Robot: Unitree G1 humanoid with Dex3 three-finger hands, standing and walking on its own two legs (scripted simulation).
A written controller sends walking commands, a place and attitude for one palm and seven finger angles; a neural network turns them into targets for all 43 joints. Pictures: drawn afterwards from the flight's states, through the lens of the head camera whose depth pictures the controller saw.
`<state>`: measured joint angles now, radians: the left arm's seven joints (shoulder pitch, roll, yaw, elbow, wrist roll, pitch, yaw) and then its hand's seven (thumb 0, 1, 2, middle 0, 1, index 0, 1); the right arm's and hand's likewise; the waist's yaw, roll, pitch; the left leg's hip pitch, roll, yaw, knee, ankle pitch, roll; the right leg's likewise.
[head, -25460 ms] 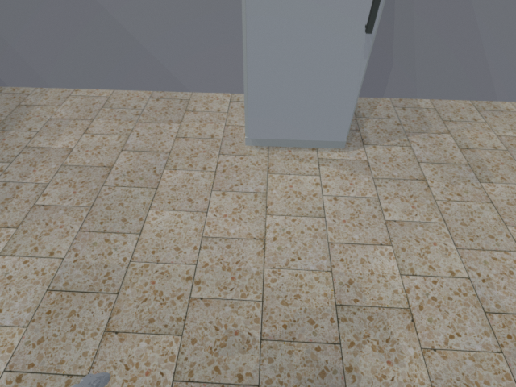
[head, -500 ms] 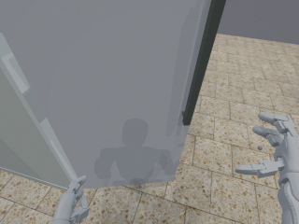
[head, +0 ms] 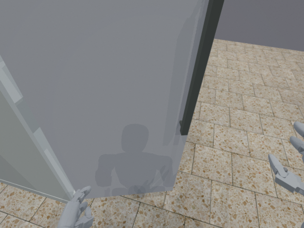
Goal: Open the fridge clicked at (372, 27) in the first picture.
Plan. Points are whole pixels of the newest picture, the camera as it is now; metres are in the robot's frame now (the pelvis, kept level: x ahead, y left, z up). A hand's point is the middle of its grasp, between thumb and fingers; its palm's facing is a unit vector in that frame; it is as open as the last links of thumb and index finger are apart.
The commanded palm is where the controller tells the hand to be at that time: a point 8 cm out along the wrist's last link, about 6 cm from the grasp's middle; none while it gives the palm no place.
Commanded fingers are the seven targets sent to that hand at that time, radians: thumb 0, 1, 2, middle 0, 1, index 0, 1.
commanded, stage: draw the hand back to the body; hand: right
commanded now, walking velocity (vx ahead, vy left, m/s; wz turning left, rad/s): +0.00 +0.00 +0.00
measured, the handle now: (194, 74) +0.49 -0.13 +0.19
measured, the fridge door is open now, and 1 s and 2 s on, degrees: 68 68 68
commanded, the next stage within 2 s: step back with the hand held close in 0.46 s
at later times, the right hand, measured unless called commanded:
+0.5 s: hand (290, 172) +0.19 -0.27 +0.16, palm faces +0.49 +0.80 -0.35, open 7.4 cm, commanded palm +0.14 -0.30 +0.17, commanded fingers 0.00 -0.90 -0.90 0.20 0.30 0.20 0.30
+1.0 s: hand out of the picture +0.15 -0.28 +0.15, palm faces +0.43 +0.78 -0.46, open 7.4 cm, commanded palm +0.10 -0.31 +0.17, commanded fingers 0.00 -0.90 -0.90 0.20 0.30 0.20 0.30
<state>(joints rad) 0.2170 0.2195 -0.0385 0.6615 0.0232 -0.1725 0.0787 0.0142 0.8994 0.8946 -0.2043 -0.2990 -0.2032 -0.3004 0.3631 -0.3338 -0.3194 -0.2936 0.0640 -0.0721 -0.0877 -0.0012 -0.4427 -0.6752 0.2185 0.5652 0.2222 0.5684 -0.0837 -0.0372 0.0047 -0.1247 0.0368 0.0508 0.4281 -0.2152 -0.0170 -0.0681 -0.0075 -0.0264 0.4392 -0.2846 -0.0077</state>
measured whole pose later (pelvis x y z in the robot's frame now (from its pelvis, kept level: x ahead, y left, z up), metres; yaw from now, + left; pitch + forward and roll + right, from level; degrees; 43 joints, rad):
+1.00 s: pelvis -0.05 -0.02 -0.01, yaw +1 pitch -1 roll +0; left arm 0.21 0.23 0.00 0.55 0.01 -0.07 0.10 0.01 0.90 0.89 -0.20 -0.30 -0.20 -0.30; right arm 0.51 -0.41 -0.42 -0.45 0.03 -0.19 -0.13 0.01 -0.89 -0.89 0.21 0.30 0.21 0.30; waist -0.02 0.02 0.01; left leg -0.33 0.06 0.03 0.52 -0.17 -0.04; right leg -0.29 0.01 -0.05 0.57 -0.27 -0.04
